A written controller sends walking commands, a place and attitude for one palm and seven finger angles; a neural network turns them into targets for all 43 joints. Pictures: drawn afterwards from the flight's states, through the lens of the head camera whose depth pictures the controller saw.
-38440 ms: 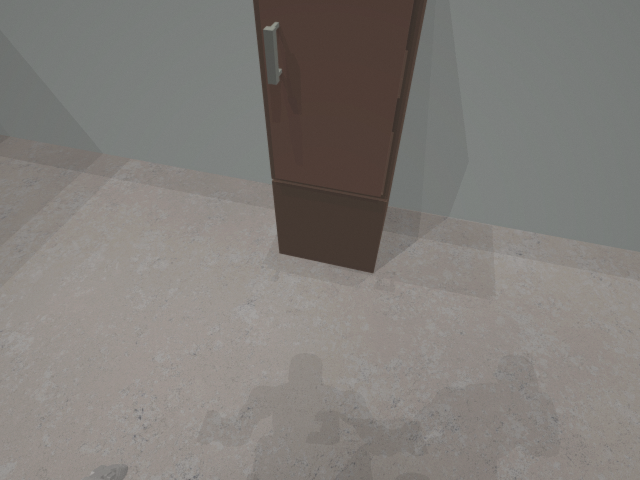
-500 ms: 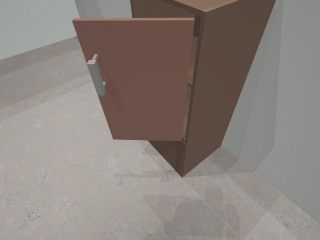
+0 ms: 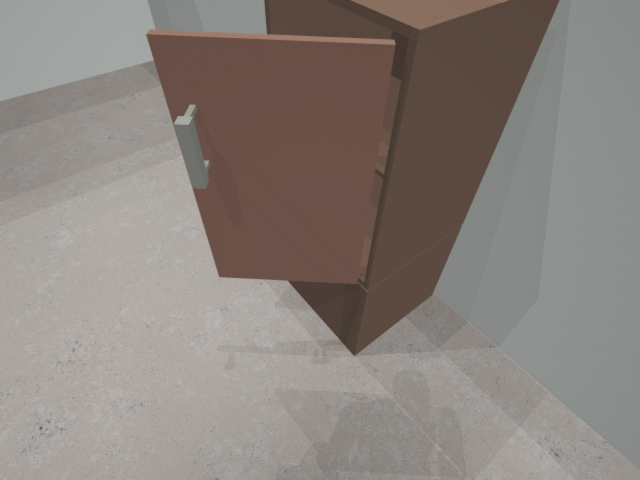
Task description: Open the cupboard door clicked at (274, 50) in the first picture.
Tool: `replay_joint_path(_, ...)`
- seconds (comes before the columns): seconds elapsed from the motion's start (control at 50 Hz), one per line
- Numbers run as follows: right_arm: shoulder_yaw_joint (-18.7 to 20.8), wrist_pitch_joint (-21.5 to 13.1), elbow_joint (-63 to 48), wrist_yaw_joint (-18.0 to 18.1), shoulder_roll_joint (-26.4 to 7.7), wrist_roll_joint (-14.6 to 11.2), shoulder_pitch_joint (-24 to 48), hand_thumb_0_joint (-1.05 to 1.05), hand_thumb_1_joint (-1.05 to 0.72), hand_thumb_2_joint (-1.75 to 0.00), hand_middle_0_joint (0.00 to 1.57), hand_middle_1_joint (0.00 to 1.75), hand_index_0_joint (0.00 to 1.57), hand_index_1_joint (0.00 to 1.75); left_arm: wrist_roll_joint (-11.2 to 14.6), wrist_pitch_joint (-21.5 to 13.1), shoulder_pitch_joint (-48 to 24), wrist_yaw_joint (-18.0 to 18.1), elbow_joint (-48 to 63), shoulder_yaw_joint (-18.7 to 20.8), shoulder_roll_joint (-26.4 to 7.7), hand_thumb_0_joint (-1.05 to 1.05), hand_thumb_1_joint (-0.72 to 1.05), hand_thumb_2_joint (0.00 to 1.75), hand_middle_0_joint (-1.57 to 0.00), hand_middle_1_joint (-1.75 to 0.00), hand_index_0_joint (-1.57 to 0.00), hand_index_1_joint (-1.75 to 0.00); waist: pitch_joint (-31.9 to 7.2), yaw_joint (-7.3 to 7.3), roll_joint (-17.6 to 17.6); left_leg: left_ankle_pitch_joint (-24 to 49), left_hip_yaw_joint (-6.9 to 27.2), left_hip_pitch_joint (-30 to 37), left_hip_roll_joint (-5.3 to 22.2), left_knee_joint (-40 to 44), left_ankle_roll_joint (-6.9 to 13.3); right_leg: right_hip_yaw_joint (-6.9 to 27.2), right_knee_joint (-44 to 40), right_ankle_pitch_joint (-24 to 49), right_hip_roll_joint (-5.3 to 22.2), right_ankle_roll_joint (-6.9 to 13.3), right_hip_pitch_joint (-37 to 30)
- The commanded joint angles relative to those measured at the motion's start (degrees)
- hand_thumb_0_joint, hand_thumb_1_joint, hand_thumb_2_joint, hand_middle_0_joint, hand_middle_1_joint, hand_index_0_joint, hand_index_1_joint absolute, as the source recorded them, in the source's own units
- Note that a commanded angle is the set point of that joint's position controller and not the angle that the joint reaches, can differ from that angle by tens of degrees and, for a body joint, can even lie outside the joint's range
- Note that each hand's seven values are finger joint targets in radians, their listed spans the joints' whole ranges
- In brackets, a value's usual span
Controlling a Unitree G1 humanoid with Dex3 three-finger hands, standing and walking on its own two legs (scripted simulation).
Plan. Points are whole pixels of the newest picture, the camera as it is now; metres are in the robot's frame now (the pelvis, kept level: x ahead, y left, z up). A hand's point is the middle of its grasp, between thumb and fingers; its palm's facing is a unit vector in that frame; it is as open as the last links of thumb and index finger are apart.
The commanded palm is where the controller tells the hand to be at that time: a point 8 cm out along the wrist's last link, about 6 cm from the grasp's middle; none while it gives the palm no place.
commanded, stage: shuffle to correct the standing spot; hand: left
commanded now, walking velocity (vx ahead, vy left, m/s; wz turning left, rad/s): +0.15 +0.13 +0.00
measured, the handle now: (196, 147) +0.60 +0.26 +0.08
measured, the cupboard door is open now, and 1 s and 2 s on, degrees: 49 49 49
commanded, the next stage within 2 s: come to a stop and stand still in 0.12 s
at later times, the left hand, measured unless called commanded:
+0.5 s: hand out of the picture +0.10 +0.20 -0.17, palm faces +0.00 -0.97 -0.23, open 7.3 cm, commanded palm none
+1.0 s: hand out of the picture +0.07 +0.21 -0.16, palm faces -0.01 -0.97 -0.24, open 7.3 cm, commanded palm none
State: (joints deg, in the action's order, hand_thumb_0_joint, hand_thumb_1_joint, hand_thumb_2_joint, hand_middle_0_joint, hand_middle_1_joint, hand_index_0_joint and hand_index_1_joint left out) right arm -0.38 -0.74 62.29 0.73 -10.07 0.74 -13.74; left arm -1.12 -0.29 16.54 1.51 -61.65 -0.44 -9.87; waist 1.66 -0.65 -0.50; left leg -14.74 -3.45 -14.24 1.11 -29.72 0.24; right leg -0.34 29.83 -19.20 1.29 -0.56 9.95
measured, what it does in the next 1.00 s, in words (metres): steps on the spot: right foot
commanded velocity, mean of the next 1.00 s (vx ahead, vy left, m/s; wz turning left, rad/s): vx -0.01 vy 0.02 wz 0.00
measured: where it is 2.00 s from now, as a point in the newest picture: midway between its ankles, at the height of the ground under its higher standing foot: outside the picture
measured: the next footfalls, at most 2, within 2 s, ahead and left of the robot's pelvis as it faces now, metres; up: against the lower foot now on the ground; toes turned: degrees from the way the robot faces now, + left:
right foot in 0.38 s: +0.08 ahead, -0.08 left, +0.00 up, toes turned -5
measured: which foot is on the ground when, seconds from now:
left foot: down 0.00-1.00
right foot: down 0.00-0.20, up 0.22-0.36, down 0.38-1.00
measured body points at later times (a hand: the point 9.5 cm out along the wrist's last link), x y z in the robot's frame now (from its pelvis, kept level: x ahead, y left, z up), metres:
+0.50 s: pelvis +0.06 +0.02 +0.00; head +0.09 +0.01 +0.45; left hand +0.11 +0.25 -0.15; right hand +0.05 -0.19 -0.17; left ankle +0.01 +0.12 -0.73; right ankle +0.04 -0.07 -0.73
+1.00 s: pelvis +0.03 +0.03 +0.00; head +0.04 +0.01 +0.45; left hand +0.07 +0.26 -0.14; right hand +0.06 -0.20 -0.16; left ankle +0.01 +0.12 -0.73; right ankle +0.04 -0.07 -0.73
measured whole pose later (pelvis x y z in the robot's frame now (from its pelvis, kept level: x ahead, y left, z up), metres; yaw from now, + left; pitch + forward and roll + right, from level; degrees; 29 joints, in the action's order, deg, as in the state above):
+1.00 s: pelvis +0.03 +0.03 +0.00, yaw -1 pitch -1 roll +0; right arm -0.5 -0.3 57.7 1.1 -11.0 1.1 -14.9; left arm -0.5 0.2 14.1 1.7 -58.8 -1.1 -9.7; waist 1.7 0.1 1.8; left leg -16.9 -5.2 -10.2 -0.9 -28.1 2.3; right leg -5.0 29.8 -15.4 1.0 1.6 13.4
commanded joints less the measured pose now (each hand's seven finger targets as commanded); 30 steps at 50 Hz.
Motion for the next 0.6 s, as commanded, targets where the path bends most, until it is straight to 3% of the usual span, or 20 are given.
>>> replay_joint_path(0.0, 1.3, -0.3, -3.1, -0.2, -5.0, 0.4, -1.6, 0.00, -0.90, -0.90, 0.20, 0.30, 0.20, 0.30, -0.3, -0.7, 4.5, 0.0, 2.0, 2.4, -8.4, 0.00, 0.90, 0.90, -0.20, -0.30, -0.20, -0.30, 5.0, -0.29, -3.8, -6.0, 1.1, -4.5, 0.8, 0.6, 1.2, 9.3, -10.6, -7.9, 7.4, 5.2, 4.3)
replay_joint_path(0.06, 1.5, -0.4, -4.1, -0.3, -4.3, 0.5, -1.5, 0.00, -0.90, -0.90, 0.20, 0.30, 0.20, 0.30, -0.3, -0.7, 6.0, 0.0, 2.2, 3.3, -9.5, 0.00, 0.90, 0.90, -0.20, -0.30, -0.20, -0.30, 6.0, -0.67, -7.6, -5.8, -1.1, -6.9, -0.3, -4.3, 0.7, 12.8, -12.3, -4.9, 11.2, 7.3, 3.3)
replay_joint_path(0.08, 1.4, -0.6, -4.3, -0.3, -4.2, 0.5, -2.0, 0.00, -0.90, -0.90, 0.20, 0.30, 0.20, 0.30, -0.3, -0.8, 5.9, 0.1, 2.4, 3.5, -9.6, 0.00, 0.90, 0.90, -0.20, -0.30, -0.20, -0.30, 5.6, -0.43, -6.8, -4.6, -1.2, -6.1, -0.1, -4.0, 0.8, 12.3, -11.0, -0.6, 11.7, 7.7, 2.9)
replay_joint_path(0.12, 1.4, -1.2, -3.6, -0.3, -4.7, 0.4, -4.6, 0.00, -0.90, -0.90, 0.20, 0.30, 0.20, 0.30, -0.5, -0.7, 5.0, 0.0, 2.7, 3.7, -9.0, 0.00, 0.90, 0.90, -0.20, -0.30, -0.20, -0.30, 3.7, 0.57, -3.1, 1.3, 0.1, -0.4, 0.6, 0.4, 1.5, 7.1, -5.4, 4.0, 8.6, 6.2, 4.0)
replay_joint_path(0.14, 1.6, -1.4, -2.8, -0.2, -5.8, 0.3, -6.3, 0.00, -0.90, -0.90, 0.20, 0.30, 0.20, 0.30, -0.6, -0.5, 4.4, -0.1, 3.2, 3.6, -7.8, 0.00, 0.90, 0.90, -0.20, -0.30, -0.20, -0.30, 3.3, 1.03, 1.6, 6.1, 3.2, 3.2, 2.9, 2.5, 2.9, 2.7, -0.9, 3.1, 5.1, 4.6, 6.1)
replay_joint_path(0.18, 2.5, -1.4, -1.5, 0.5, -9.6, 0.5, -11.8, 0.00, -0.90, -0.90, 0.20, 0.30, 0.20, 0.30, -0.7, -0.6, 2.9, -0.2, 4.1, 2.9, -4.5, 0.00, 0.90, 0.90, -0.20, -0.30, -0.20, -0.30, 1.6, 2.47, 13.8, 13.6, 15.7, 11.1, 12.2, 8.8, 9.5, -6.1, 13.6, -8.2, -1.1, 2.2, 15.8)
replay_joint_path(0.2, 2.5, -1.4, -1.3, 0.8, -9.1, 0.6, -13.6, 0.00, -0.90, -0.90, 0.20, 0.30, 0.20, 0.30, -0.6, -0.8, 0.9, -0.1, 5.0, 2.5, -3.7, 0.00, 0.90, 0.90, -0.20, -0.30, -0.20, -0.30, 1.9, 3.25, 14.1, 18.5, 19.0, 13.5, 14.7, 10.6, 12.8, -5.3, 20.6, -16.3, -1.1, 2.4, 21.2)
replay_joint_path(0.22, 2.2, -1.5, -1.5, 0.9, -8.3, 0.6, -13.4, 0.00, -0.90, -0.90, 0.20, 0.30, 0.20, 0.30, -0.4, -0.9, -1.1, -0.1, 5.6, 2.5, -3.5, 0.00, 0.90, 0.90, -0.20, -0.30, -0.20, -0.30, 2.5, 3.33, 10.7, 23.9, 19.6, 12.7, 16.3, 10.2, 14.7, -3.7, 24.5, -17.2, 0.6, 2.9, 22.7)
replay_joint_path(0.24, 2.0, -1.6, -1.9, 1.1, -6.9, 0.7, -11.6, 0.00, -0.90, -0.90, 0.20, 0.30, 0.20, 0.30, -0.2, -1.1, -1.8, -0.1, 5.7, 2.4, -2.8, 0.00, 0.90, 0.90, -0.20, -0.30, -0.20, -0.30, 2.4, 2.33, 6.8, 30.7, 18.2, 11.3, 16.4, 8.6, 15.1, -2.7, 23.1, -15.9, 1.7, 2.9, 21.1)
replay_joint_path(0.28, 1.7, -1.7, -3.0, 1.4, -6.8, 0.7, -7.3, 0.00, -0.90, -0.90, 0.20, 0.30, 0.20, 0.30, 0.1, -0.9, 0.5, -0.2, 4.4, 2.1, -1.1, 0.00, 0.90, 0.90, -0.20, -0.30, -0.20, -0.30, -0.1, 0.28, 6.4, 36.4, 11.1, 6.4, 13.3, 7.5, 12.3, -3.0, 14.4, -9.8, 2.1, 2.1, 11.5)
replay_joint_path(0.32, 1.7, -2.0, -3.2, 1.8, -7.2, 0.0, -4.2, 0.00, -0.90, -0.90, 0.20, 0.30, 0.20, 0.30, 0.3, -1.0, 4.6, 0.0, 2.5, 2.2, -2.0, 0.00, 0.90, 0.90, -0.20, -0.30, -0.20, -0.30, -2.4, -1.98, 5.1, 35.3, 7.3, 4.5, 10.1, 4.3, 8.6, -3.6, 0.6, 6.1, 1.6, 1.3, 1.9)
replay_joint_path(0.34, 1.7, -2.2, -2.9, 1.9, -6.6, -0.3, -3.7, 0.00, -0.90, -0.90, 0.20, 0.30, 0.20, 0.30, 0.3, -1.6, 5.5, 0.3, 2.0, 2.4, -4.4, 0.00, 0.90, 0.90, -0.20, -0.30, -0.20, -0.30, -3.2, -2.39, 2.1, 31.5, 6.2, 3.2, 8.1, 2.1, 5.9, -0.9, -5.2, 16.0, 3.4, 1.7, -3.0)
replay_joint_path(0.36, 1.6, -2.4, -3.0, 1.9, -5.6, -0.6, -4.6, 0.00, -0.90, -0.90, 0.20, 0.30, 0.20, 0.30, 0.3, -2.2, 6.3, 0.6, 1.5, 2.7, -6.9, 0.00, 0.90, 0.90, -0.20, -0.30, -0.20, -0.30, -4.9, -1.45, -2.0, 20.0, 4.5, -0.4, 5.8, 1.6, 3.1, 5.2, -3.6, 31.0, 8.5, 3.5, -7.6)
replay_joint_path(0.38, 1.6, -2.1, -2.7, 1.7, -4.6, -0.7, -5.4, 0.00, -0.90, -0.90, 0.20, 0.30, 0.20, 0.30, 0.4, -2.0, 5.4, 0.6, 1.5, 2.4, -8.1, 0.00, 0.90, 0.90, -0.20, -0.30, -0.20, -0.30, -4.0, -0.30, -2.1, 8.9, 4.0, -1.4, 3.9, 3.6, 1.7, 6.9, -2.0, 38.8, 12.8, 5.6, -6.7)
replay_joint_path(0.4, 1.4, -1.3, -2.0, 1.6, -3.0, -0.5, -5.1, 0.00, -0.90, -0.90, 0.20, 0.30, 0.20, 0.30, 0.4, -2.0, 4.3, 0.8, 1.6, 2.3, -7.9, 0.00, 0.90, 0.90, -0.20, -0.30, -0.20, -0.30, -3.6, 0.08, -7.2, 7.9, 2.7, -0.9, 3.1, 2.8, 0.9, 6.3, -1.1, 44.9, 12.7, 6.5, -6.0)
replay_joint_path(0.42, 1.4, -0.9, -1.4, 1.7, -2.7, -0.5, -5.8, 0.00, -0.90, -0.90, 0.20, 0.30, 0.20, 0.30, 0.5, -1.9, 3.7, 1.0, 1.7, 2.2, -7.4, 0.00, 0.90, 0.90, -0.20, -0.30, -0.20, -0.30, -3.9, 0.28, -9.5, 7.9, 2.1, -0.1, 2.9, 2.3, 0.5, 5.6, -0.8, 48.2, 12.6, 6.7, -5.9)
replay_joint_path(0.44, 1.4, -0.7, -0.8, 1.7, -1.9, -0.5, -6.2, 0.00, -0.90, -0.90, 0.20, 0.30, 0.20, 0.30, 0.4, -1.6, 3.2, 1.3, 1.9, 2.0, -6.7, 0.00, 0.90, 0.90, -0.20, -0.30, -0.20, -0.30, -3.0, 0.54, -10.1, 10.4, 2.3, 0.5, 3.1, 3.1, 0.4, 4.2, -0.2, 50.1, 11.7, 6.3, -5.3)
replay_joint_path(0.52, 1.7, -0.6, -0.3, 2.0, -3.0, -0.1, -6.0, 0.00, -0.90, -0.90, 0.20, 0.30, 0.20, 0.30, 0.5, -0.6, 1.0, 1.6, 4.1, 2.4, -6.0, 0.00, 0.90, 0.90, -0.20, -0.30, -0.20, -0.30, -4.4, 0.21, -0.1, 29.1, 3.7, 5.7, 5.9, 4.3, 1.4, 1.6, 1.8, 37.7, 7.8, 3.8, -2.2)
replay_joint_path(0.58, 2.0, -0.4, -0.9, 2.0, -3.6, 0.1, -5.0, 0.00, -0.90, -0.90, 0.20, 0.30, 0.20, 0.30, 0.4, -0.2, 0.0, 1.6, 4.8, 2.7, -6.0, 0.00, 0.90, 0.90, -0.20, -0.30, -0.20, -0.30, -4.6, 0.09, 0.8, 30.9, 4.0, 6.6, 6.6, 3.7, 2.0, 1.4, 1.1, 31.5, 6.8, 3.4, -1.0)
